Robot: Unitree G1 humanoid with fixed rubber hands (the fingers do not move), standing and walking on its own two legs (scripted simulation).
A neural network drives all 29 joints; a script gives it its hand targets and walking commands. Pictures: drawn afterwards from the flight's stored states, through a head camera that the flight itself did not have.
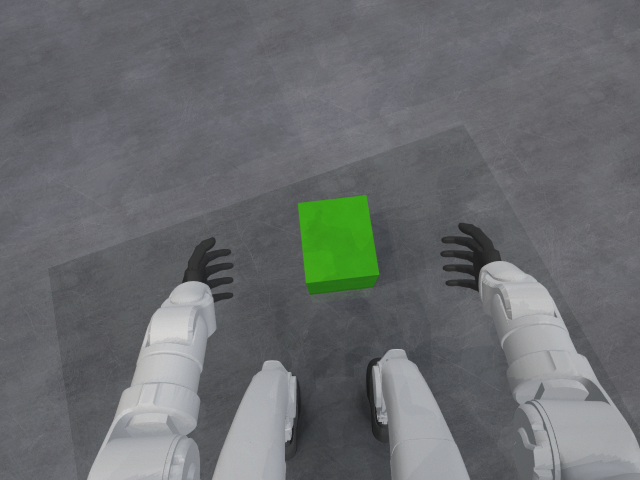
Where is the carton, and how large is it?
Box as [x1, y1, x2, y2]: [298, 195, 378, 294]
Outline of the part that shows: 366,195 298,203 305,278 310,294 372,287 378,276 378,269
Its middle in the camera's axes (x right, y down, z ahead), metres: +0.05 +0.03 +1.07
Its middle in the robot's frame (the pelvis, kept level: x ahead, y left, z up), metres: +0.54 -0.02 -0.61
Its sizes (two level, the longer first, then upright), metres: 0.219 0.185 0.169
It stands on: the floor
